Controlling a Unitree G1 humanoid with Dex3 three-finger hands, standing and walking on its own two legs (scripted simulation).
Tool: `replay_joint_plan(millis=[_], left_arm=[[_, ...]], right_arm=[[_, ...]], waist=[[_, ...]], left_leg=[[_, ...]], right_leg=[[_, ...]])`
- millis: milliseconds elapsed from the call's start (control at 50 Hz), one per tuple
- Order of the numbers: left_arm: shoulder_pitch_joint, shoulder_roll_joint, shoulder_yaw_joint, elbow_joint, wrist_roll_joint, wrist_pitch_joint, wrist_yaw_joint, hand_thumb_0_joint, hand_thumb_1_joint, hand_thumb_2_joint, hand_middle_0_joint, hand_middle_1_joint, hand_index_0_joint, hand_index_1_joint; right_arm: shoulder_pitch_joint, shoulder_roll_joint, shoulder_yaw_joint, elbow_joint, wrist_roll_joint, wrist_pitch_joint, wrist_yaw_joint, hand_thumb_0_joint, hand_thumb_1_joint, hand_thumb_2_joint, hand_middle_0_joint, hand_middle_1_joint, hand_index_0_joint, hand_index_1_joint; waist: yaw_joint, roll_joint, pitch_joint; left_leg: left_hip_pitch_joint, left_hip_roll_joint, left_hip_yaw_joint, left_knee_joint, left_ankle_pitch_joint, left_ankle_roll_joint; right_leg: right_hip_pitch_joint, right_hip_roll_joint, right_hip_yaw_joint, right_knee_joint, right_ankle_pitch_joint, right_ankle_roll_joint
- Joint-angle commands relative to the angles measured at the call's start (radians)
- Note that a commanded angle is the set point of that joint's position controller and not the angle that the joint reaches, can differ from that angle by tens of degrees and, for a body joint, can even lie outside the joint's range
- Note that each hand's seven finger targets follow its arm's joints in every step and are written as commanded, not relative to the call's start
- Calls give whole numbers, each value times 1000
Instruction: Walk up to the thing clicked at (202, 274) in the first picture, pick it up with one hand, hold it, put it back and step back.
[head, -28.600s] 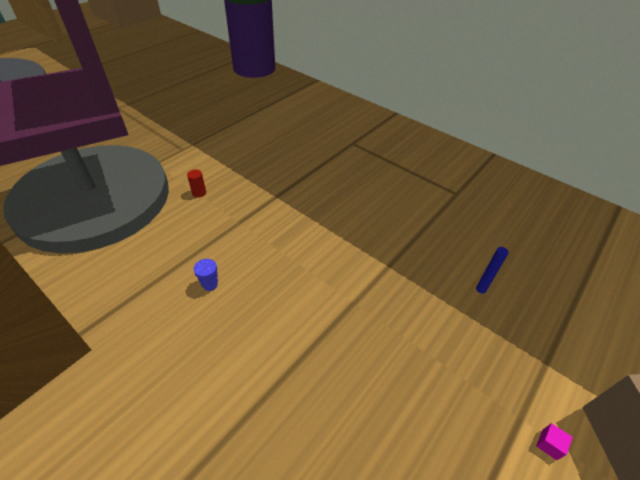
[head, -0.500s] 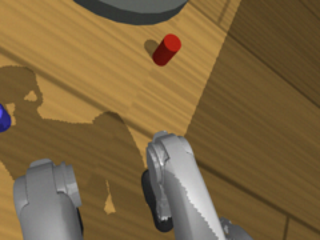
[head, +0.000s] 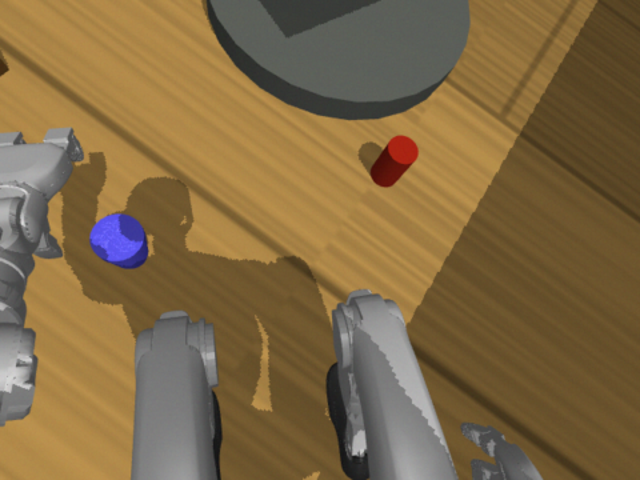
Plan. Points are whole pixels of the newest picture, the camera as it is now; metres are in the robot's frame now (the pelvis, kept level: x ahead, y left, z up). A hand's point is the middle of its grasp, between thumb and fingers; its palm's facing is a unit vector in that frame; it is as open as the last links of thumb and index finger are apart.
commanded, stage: withdraw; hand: left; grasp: from above
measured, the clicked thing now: (125, 246) +0.47 +0.26 -0.34
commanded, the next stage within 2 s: home in 0.34 s
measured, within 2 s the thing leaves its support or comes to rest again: neither
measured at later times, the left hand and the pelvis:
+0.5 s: hand (72, 206) +0.49 +0.29 -0.18, palm faces -0.35 -0.02 -0.94, open 13.9 cm; pelvis +0.00 +0.00 -0.05, yaw -1 degrees
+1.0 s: hand (2, 279) +0.35 +0.26 +0.01, palm faces -0.30 -0.60 -0.74, open 8.2 cm; pelvis +0.01 +0.00 +0.12, yaw +3 degrees
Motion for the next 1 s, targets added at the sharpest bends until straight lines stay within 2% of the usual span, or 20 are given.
replay_joint_plan(millis=[0, 60, 140, 180, 240, 280, 360, 420, 460, 500, 520, 560, 620, 640, 660, 700, 760, 820, 920, 980], left_arm=[[-318, 196, 19, -96, 25, -78, 49, 0, -558, 1029, -90, -1009, -76, -1024], [-364, 183, 3, -16, 73, -103, 114, 0, -551, 1023, -88, -1012, -78, -1023], [-448, 212, 18, 53, 129, -115, 208, 0, -553, 1024, -81, -1023, -75, -1030], [-483, 251, 44, 82, 154, -112, 248, 0, -555, 1025, -81, -1026, -75, -1033], [-486, 327, 107, 91, 175, -101, 305, 0, -540, 1007, -94, -1008, -89, -1013], [-493, 350, 137, 49, 181, -87, 331, 0, -538, 1005, -92, -1009, -89, -1012], [-469, 365, 165, -87, 150, -35, 336, 0, -531, 997, -97, -993, -93, -997], [-468, 328, 146, -108, 117, 2, 304, 0, -530, 1000, -94, -990, -90, -994], [-427, 289, 125, -99, 86, 20, 263, 0, -370, 840, -227, -830, -202, -834], [-364, 317, 136, -120, 60, 33, 216, 0, -262, 838, -229, -670, -206, -674], [-329, 304, 138, -141, 37, 40, 192, 0, -282, 764, -212, -590, -191, -594], [-221, 212, 101, -144, -14, 54, 129, 0, -125, 742, -199, -484, -183, -498], [-88, 203, 119, -349, -120, 63, 50, 0, 115, 680, -174, -349, -166, -356], [19, 164, 109, -353, -155, 72, 20, 0, 195, 754, -186, -357, -179, -364], [12, 162, 112, -493, -204, 75, 1, 0, 275, 735, -179, -321, -174, -325], [102, 139, 131, -589, -284, 94, -25, 0, 435, 740, -173, -264, -172, -265], [204, 83, 129, -727, -368, 118, -49, 0, 675, 878, -196, -293, -196, -293], [281, 44, 138, -847, -437, 143, -50, 0, 899, 899, -200, -299, -200, -299], [420, -38, 111, -1019, -553, 198, -48, 0, 899, 899, -200, -298, -200, -298], [527, -94, 98, -1064, -638, 241, -50, 0, 899, 899, -200, -298, -200, -298]], right_arm=[[179, -204, -49, -11, -8, 5, -40, 0, -913, -907, 200, 300, 200, 300], [170, -206, -36, 2, -22, 1, -42, 0, -909, -905, 200, 300, 200, 300], [171, -221, -21, 16, -43, -10, -40, 0, -909, -903, 200, 300, 200, 300], [181, -225, -23, 23, -55, -19, -38, 0, -911, -903, 200, 300, 200, 300], [186, -238, -23, 30, -69, -34, -35, 0, -912, -903, 200, 300, 200, 300], [192, -239, -28, 27, -76, -41, -34, 0, -910, -902, 200, 300, 200, 300], [202, -235, -60, 21, -61, -42, -34, 0, -909, -902, 200, 300, 200, 300], [238, -231, -70, 38, -48, -36, -33, 0, -910, -902, 200, 300, 200, 300], [260, -218, -73, 48, -39, -33, -33, 0, -884, -895, 199, 300, 199, 300], [266, -219, -82, 40, -23, -25, -33, 0, -885, -895, 199, 300, 199, 300], [271, -216, -85, 30, -15, -20, -34, 0, -887, -896, 199, 300, 199, 300], [263, -206, -91, 10, 1, -8, -33, 0, -890, -897, 199, 300, 199, 300], [249, -205, -111, -35, 32, 4, -36, 0, -895, -898, 200, 300, 199, 300], [238, -199, -112, -57, 36, 8, -32, 0, -895, -898, 200, 300, 200, 300], [215, -193, -115, -75, 45, 13, -36, 0, -897, -899, 200, 300, 200, 300], [182, -179, -116, -93, 59, 20, -46, 0, -899, -900, 200, 300, 200, 300], [142, -164, -121, -106, 71, 22, -66, 0, -899, -900, 200, 300, 200, 300], [104, -153, -120, -128, 81, 18, -82, 0, -899, -900, 200, 300, 200, 300], [55, -132, -121, -157, 91, -10, -110, 0, -899, -900, 200, 300, 200, 300], [15, -126, -116, -165, 96, -37, -132, 0, -899, -900, 200, 300, 200, 300]], waist=[[-54, 102, -482], [-70, 168, -468], [-84, 237, -509], [-89, 259, -555], [-68, 311, -607], [-65, 350, -653], [-39, 419, -798], [-63, 374, -788], [-64, 326, -752], [-32, 289, -765], [-24, 267, -752], [-20, 219, -694], [31, 198, -730], [32, 168, -711], [45, 159, -723], [60, 129, -711], [74, 147, -654], [90, 173, -626], [97, 173, -622], [92, 144, -554]], left_leg=[[342, -19, 96, -205, 86, 43], [374, -17, 87, -219, 64, 36], [413, -21, 72, -199, 73, 26], [433, -25, 81, -175, 96, 24], [444, -26, 84, -163, 102, 22], [468, -26, 86, -164, 99, 20], [551, -22, 98, -183, 128, 17], [516, -20, 96, -185, 129, 26], [494, -20, 93, -192, 139, 31], [487, -22, 87, -220, 130, 36], [480, -24, 87, -236, 130, 39], [477, -22, 67, -287, 100, 39], [535, -19, 56, -348, 123, 41], [547, -14, 51, -370, 130, 40], [551, -13, 57, -385, 131, 45], [590, -9, 51, -421, 143, 43], [682, 2, 23, -495, 148, 31], [762, 9, 14, -583, 109, 25], [893, 15, 45, -675, 142, 23], [952, 19, 29, -756, 106, 19]], right_leg=[[277, 31, -90, -234, 111, -98], [208, 30, -101, -201, 103, -101], [143, 26, -124, -141, 119, -104], [148, 29, -126, -126, 137, -104], [137, 23, -133, -92, 136, -102], [136, 21, -137, -81, 137, -101], [167, 19, -126, -83, 166, -108], [199, 20, -121, -111, 174, -105], [219, 24, -120, -132, 181, -103], [267, 26, -116, -155, 164, -103], [293, 25, -113, -176, 164, -99], [297, 24, -115, -207, 144, -96], [378, 20, -105, -264, 162, -94], [403, 22, -104, -282, 170, -90], [433, 25, -97, -312, 173, -91], [476, 25, -90, -349, 185, -89], [464, 18, -87, -388, 183, -93], [509, 10, -76, -445, 156, -94], [638, 7, -59, -570, 182, -89], [688, 2, -58, -636, 158, -84]])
